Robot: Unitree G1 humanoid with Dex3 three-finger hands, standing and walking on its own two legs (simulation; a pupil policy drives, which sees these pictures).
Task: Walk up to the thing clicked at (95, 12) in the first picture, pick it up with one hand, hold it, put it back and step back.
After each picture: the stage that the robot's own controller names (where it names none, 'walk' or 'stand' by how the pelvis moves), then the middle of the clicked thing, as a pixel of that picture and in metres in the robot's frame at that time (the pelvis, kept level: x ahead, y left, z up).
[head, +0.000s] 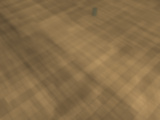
stand; (94, 12) +2.12 -0.18 -0.72
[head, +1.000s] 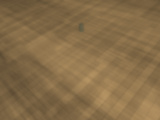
walk; (81, 27) +1.98 +0.17 -0.68
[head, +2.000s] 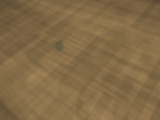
walk; (59, 46) +1.35 +0.39 -0.71
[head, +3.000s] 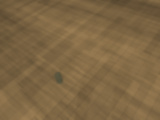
walk; (58, 78) +0.91 +0.34 -0.72
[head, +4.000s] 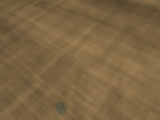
walk; (61, 108) +0.55 +0.26 -0.71
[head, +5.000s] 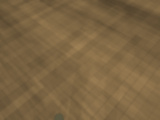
stand; out of the picture +0.43 +0.19 -0.70
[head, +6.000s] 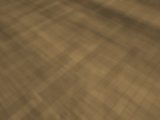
stand; out of the picture +0.38 +0.18 -0.72
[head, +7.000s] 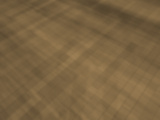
stand; out of the picture +0.39 +0.20 -0.73
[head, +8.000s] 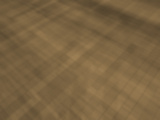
stand; out of the picture +0.39 +0.20 -0.73
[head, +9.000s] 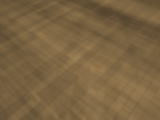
stand; out of the picture +0.39 +0.20 -0.73
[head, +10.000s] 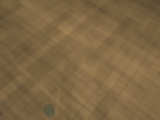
go down; (49, 111) +0.41 +0.21 -0.66
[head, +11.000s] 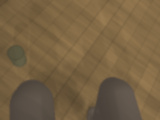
go down; (17, 56) +0.46 +0.25 -0.29
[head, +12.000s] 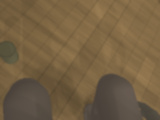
close in; (8, 53) +0.45 +0.26 -0.28
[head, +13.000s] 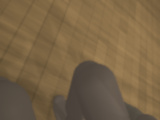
close; out of the picture +0.44 +0.29 -0.22
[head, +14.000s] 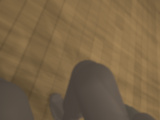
close; out of the picture +0.43 +0.30 -0.22
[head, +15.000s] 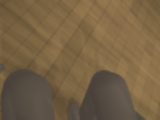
lift; out of the picture +0.35 +0.28 -0.18
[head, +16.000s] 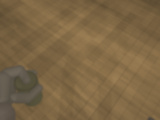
lift; (29, 89) +0.32 +0.18 +0.00
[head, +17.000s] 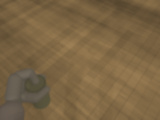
hold; (38, 92) +0.33 +0.16 -0.01
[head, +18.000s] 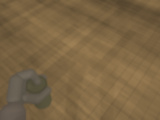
hold; (40, 93) +0.32 +0.16 -0.01
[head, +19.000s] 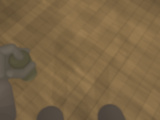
crouch; (24, 66) +0.41 +0.20 -0.07
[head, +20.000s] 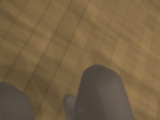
lower; out of the picture +0.43 +0.28 -0.22
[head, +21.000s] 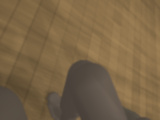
lower; out of the picture +0.43 +0.31 -0.23
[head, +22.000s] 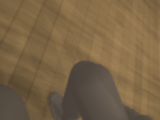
lower; out of the picture +0.42 +0.31 -0.23
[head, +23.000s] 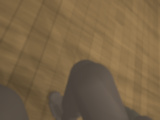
lower; out of the picture +0.43 +0.31 -0.23
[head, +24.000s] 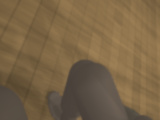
lower; out of the picture +0.43 +0.31 -0.23
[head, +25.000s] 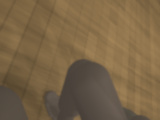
withdraw; out of the picture +0.43 +0.30 -0.23
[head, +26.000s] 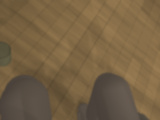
stand; (2, 55) +0.44 +0.27 -0.27
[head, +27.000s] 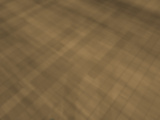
stand; out of the picture +0.39 +0.19 -0.64
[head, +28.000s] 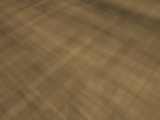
stand; out of the picture +0.41 +0.20 -0.67
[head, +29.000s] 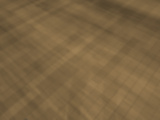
stand; out of the picture +0.40 +0.19 -0.67
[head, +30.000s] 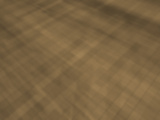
stand; out of the picture +0.42 +0.19 -0.72
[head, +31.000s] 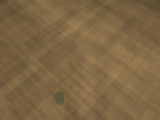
walk; (59, 98) +0.50 +0.14 -0.71
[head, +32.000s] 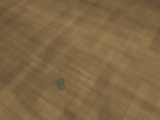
walk; (61, 84) +0.69 +0.23 -0.69
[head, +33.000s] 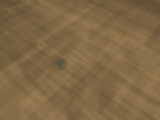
stand; (61, 64) +0.97 +0.23 -0.70
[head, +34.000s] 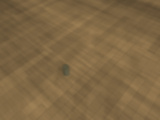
stand; (66, 70) +0.98 +0.20 -0.72
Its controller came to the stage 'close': yes
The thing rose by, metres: 0.70
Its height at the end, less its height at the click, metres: +0.00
